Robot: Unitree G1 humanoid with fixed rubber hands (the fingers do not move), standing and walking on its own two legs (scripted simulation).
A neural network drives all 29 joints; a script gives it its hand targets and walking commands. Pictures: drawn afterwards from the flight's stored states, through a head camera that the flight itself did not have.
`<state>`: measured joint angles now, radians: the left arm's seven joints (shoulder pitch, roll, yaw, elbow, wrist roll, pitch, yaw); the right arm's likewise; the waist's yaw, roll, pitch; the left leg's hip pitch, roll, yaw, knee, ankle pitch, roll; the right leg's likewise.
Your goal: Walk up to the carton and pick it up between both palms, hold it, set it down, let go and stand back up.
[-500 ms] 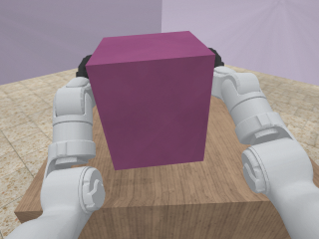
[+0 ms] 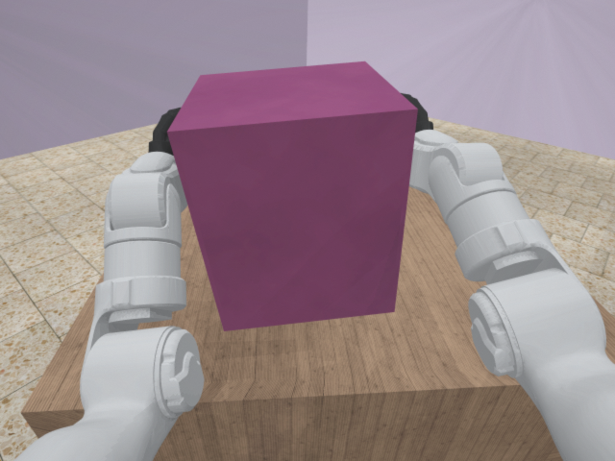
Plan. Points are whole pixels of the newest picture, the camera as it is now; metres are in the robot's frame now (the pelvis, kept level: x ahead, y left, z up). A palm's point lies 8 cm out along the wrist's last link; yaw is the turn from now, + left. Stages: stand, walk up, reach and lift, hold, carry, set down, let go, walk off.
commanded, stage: hold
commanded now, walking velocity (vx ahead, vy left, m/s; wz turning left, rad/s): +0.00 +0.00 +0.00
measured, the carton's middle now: (296, 192) +0.37 +0.00 +0.26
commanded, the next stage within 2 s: none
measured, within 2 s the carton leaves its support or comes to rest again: neither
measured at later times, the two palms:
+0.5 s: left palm (162, 168) +0.37 +0.16 +0.30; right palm (415, 150) +0.37 -0.14 +0.32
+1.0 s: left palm (162, 169) +0.38 +0.16 +0.29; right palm (413, 149) +0.37 -0.14 +0.32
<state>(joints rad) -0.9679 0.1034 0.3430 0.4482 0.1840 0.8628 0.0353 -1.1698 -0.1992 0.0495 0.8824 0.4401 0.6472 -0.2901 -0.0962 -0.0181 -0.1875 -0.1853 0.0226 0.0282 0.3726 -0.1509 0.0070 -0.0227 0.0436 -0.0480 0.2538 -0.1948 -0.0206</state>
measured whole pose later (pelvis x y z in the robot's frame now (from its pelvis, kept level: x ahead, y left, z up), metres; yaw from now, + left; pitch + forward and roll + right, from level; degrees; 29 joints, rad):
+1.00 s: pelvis +0.00 +0.00 +0.00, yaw +0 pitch -2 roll -1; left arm -0.95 0.10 0.34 0.41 0.19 0.87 0.03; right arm -1.16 -0.20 0.05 0.86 0.45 0.66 -0.30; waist -0.10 -0.01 -0.19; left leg -0.18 0.02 0.02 0.38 -0.16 0.01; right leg -0.01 0.04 -0.05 0.25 -0.20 -0.02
